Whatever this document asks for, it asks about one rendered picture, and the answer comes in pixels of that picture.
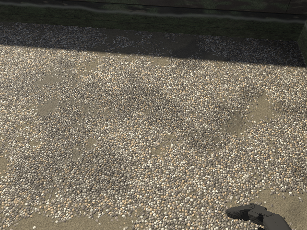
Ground right robot hand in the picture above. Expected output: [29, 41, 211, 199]
[226, 202, 292, 230]

